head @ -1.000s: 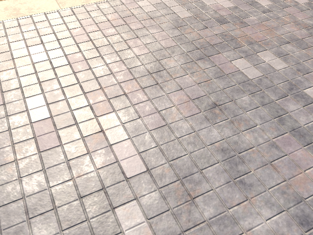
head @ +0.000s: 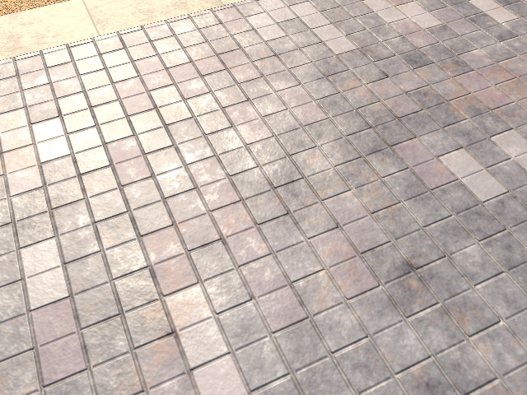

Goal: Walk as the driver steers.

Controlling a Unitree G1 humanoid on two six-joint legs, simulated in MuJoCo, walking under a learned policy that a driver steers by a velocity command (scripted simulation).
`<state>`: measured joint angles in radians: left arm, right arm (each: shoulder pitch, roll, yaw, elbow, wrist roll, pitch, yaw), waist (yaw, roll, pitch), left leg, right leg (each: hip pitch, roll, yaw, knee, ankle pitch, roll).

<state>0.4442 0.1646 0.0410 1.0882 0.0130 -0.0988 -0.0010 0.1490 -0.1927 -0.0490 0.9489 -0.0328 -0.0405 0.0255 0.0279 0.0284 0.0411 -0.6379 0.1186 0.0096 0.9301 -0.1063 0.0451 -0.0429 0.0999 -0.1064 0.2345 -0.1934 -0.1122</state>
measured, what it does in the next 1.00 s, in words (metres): walks ahead: left foot, then right foot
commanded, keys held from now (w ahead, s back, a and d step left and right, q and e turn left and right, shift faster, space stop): w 0.88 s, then no key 0.12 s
